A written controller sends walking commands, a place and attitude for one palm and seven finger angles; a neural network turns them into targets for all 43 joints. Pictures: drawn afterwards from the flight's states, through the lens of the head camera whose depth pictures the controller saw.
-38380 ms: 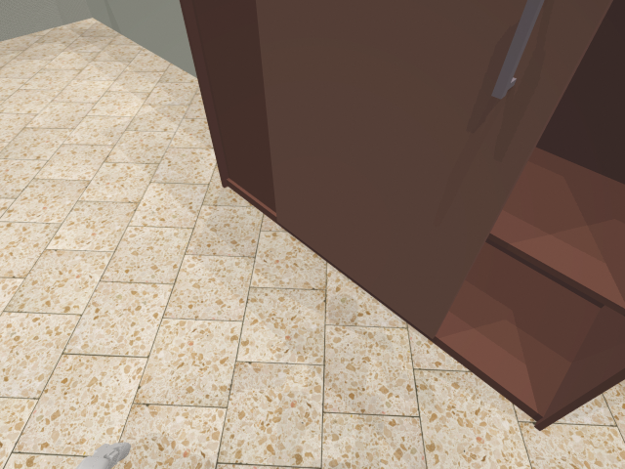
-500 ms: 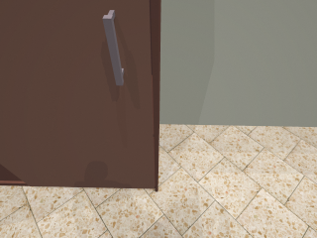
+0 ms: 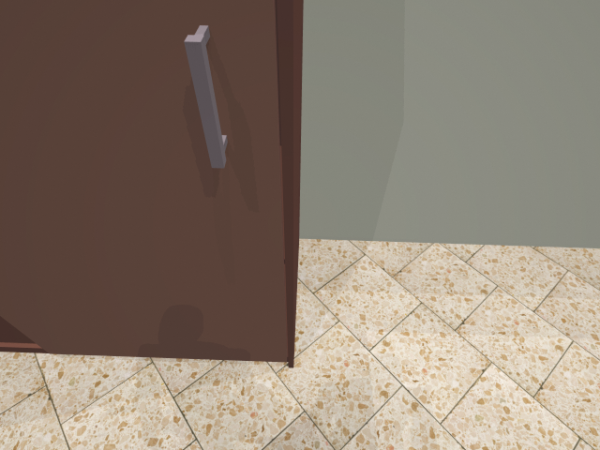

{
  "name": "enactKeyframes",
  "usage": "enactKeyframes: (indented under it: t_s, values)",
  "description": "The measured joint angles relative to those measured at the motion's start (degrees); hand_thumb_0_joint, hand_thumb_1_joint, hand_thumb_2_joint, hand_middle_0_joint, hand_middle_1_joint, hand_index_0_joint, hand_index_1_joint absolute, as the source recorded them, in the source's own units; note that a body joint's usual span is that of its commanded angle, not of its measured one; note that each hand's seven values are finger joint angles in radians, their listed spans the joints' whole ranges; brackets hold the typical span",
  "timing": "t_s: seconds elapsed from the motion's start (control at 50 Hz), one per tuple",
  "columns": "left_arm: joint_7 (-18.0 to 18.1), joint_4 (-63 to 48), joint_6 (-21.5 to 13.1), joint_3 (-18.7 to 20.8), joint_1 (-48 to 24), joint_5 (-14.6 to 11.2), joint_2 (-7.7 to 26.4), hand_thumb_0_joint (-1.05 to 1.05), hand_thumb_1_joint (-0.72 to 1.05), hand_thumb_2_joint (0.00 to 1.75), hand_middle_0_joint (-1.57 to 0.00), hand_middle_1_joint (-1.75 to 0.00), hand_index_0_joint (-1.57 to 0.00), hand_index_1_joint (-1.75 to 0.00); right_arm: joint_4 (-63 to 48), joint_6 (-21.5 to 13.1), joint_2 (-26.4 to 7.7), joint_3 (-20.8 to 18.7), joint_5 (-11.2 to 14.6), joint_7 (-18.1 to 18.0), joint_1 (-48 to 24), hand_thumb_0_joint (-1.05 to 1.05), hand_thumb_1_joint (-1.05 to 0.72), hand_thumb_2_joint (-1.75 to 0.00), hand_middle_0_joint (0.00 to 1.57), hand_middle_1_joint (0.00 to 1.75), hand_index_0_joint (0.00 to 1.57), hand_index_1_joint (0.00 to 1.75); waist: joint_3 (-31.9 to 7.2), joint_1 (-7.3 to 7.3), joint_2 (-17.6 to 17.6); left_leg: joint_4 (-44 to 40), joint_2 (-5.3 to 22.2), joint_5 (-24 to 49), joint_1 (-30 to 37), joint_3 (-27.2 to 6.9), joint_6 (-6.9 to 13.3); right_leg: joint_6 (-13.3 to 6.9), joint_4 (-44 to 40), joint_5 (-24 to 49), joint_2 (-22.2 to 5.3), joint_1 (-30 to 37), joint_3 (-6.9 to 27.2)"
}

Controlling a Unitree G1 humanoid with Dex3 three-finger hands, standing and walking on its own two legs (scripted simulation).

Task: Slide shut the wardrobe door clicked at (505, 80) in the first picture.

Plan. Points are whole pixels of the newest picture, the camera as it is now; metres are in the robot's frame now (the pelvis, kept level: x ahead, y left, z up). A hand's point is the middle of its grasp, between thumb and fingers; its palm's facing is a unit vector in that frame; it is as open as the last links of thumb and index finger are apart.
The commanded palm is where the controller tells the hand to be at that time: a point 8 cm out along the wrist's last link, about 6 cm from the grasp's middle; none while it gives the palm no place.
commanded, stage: look again from close up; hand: left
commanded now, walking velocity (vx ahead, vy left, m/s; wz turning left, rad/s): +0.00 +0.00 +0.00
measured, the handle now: (211, 102) +0.47 +0.15 +0.23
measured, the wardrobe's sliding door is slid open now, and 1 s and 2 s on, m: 0.00 0.00 0.00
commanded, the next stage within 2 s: none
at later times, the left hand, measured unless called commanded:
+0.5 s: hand out of the picture +0.02 +0.17 -0.17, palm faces +0.02 -0.97 -0.22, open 7.4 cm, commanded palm none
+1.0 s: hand out of the picture -0.01 +0.15 -0.17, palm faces +0.03 -0.98 -0.20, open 7.4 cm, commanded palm none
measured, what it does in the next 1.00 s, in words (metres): stands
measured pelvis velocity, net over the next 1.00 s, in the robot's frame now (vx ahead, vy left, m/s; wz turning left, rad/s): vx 0.00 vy -0.03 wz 0.01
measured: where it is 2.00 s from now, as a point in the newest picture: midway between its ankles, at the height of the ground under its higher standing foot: outside the picture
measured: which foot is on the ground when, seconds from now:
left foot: down 0.00-1.00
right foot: down 0.00-1.00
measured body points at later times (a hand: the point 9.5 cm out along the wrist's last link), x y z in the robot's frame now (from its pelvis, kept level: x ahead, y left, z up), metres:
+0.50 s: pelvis +0.00 -0.02 +0.00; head +0.01 -0.02 +0.45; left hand +0.02 +0.22 -0.15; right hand +0.03 -0.26 -0.16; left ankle -0.02 +0.12 -0.74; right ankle -0.04 -0.10 -0.74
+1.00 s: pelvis +0.00 -0.03 +0.00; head +0.01 -0.03 +0.45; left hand -0.01 +0.20 -0.16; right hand +0.01 -0.25 -0.16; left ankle -0.02 +0.12 -0.74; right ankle -0.04 -0.10 -0.74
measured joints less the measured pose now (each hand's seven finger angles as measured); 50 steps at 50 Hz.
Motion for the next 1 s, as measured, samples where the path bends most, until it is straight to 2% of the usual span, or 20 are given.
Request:
enactKeyframes:
  t_s: [0.42,1.0]
  values:
    - [-0.17,-0.34,-0.22,0.37,-0.62,-0.15,0.84,0.0,0.91,0.9,-0.2,-0.29,-0.2,-0.3,1.26,0.45,-0.76,0.0,-0.09,-0.05,0.63,0.01,-0.91,-0.9,0.2,0.3,0.2,0.3,-0.26,-0.23,0.11,-1.45,1.19,0.66,1.05,-0.85,-1.57,-1.52,-1.24,0.21,1.28,1.13,-0.83]
    - [-0.13,0.53,-0.27,0.28,2.12,-0.2,-0.58,0.0,0.91,0.9,-0.2,-0.29,-0.2,-0.3,1.55,0.66,0.94,0.1,-0.01,-0.32,1.76,0.01,-0.91,-0.9,0.2,0.3,0.2,0.3,-0.22,0.11,0.03,-1.58,2.22,1.24,0.72,-1.43,-2.43,-2.39,-2.32,1.11,2.34,1.32,-1.38]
